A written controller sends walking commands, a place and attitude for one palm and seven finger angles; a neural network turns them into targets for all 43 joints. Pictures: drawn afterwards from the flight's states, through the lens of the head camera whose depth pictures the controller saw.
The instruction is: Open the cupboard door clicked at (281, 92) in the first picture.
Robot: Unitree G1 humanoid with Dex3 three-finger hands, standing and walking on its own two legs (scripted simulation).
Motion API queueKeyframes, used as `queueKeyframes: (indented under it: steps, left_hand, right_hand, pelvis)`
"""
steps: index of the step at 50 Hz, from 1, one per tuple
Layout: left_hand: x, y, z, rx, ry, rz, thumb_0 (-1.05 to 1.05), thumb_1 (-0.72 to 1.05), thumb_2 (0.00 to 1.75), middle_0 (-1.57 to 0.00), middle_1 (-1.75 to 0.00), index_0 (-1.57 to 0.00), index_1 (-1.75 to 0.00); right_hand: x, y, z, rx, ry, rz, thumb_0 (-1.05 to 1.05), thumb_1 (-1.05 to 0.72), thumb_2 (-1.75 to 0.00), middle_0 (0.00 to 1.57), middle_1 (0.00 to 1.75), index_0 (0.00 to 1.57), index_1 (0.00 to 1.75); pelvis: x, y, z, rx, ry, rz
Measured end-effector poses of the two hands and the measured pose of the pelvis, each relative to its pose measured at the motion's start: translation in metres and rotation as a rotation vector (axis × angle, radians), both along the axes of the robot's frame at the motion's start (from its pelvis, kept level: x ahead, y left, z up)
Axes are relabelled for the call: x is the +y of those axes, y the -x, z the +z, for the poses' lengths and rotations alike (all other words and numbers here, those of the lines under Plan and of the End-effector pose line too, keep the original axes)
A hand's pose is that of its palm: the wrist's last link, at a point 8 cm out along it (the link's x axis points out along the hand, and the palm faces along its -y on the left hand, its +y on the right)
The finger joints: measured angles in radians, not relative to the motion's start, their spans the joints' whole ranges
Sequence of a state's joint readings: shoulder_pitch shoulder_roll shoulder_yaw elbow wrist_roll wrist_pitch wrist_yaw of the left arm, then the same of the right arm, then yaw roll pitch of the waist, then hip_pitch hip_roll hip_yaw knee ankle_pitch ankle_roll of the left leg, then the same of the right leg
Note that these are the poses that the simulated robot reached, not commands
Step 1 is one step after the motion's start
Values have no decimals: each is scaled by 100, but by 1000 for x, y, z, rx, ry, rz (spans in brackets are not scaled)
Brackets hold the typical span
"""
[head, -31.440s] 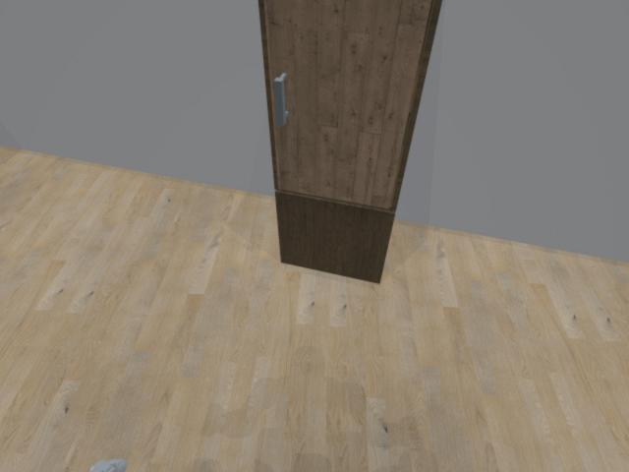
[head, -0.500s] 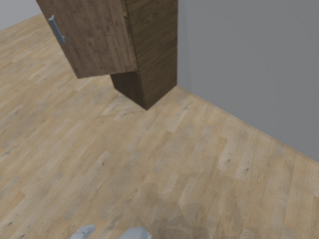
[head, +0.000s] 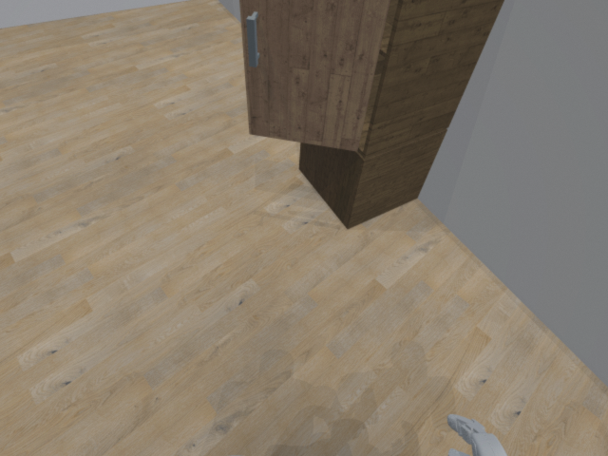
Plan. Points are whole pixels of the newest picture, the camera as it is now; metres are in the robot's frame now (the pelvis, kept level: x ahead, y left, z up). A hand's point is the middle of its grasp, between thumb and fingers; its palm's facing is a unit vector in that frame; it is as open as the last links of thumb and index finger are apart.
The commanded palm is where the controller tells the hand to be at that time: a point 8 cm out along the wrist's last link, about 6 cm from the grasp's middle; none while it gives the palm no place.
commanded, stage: take the last steps up to it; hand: left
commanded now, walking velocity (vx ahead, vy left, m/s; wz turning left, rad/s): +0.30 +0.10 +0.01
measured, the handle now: (254, 39) +1.06 +0.28 +0.00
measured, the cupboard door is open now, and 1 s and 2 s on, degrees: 50 50 50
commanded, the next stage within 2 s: come to a stop and stand still in 1.22 s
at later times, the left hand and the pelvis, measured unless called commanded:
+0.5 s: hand (219, 331) +0.31 +0.18 -0.15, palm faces -0.09 -0.97 -0.21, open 7.4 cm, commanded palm none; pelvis +0.16 +0.02 +0.00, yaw -1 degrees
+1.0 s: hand (207, 366) +0.25 +0.19 -0.15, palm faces +0.13 -0.98 -0.18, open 7.3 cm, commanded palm none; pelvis +0.34 +0.03 +0.01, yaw +1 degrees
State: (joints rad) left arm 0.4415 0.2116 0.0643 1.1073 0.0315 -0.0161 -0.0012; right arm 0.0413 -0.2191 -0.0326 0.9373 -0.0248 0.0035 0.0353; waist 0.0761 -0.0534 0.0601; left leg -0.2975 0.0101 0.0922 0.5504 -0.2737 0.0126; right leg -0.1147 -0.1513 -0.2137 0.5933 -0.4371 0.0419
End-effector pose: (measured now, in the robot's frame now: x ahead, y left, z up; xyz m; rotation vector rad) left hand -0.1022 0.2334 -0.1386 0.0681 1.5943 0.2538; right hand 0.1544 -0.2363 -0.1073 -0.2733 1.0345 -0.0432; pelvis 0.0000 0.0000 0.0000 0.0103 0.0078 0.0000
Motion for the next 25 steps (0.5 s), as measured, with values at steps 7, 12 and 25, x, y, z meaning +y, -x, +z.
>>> queueKeyframes:
  steps: [7,12,25]
  left_hand:
    - [35,-90,0,-116,-7,-46,1,91,90,-19,-30,-20,-30]
    - [43,-189,12,-298,-16,-106,1,91,90,-19,-30,-19,-29]
    - [0,-409,23,-502,-7,-313,1,91,90,-19,-30,-19,-29]
  right_hand:
    - [37,27,-7,89,-9,-59,0,-91,-90,20,30,20,30]
    - [37,76,-11,252,0,-149,0,-94,-90,20,30,20,30]
    - [53,142,-21,638,-83,-331,1,-92,-90,20,30,20,30]
  pelvis:
    - [28,-32,8,-18,-4,8]
    - [37,-59,16,-18,-6,15]
    - [18,-158,2,6,-21,-20]
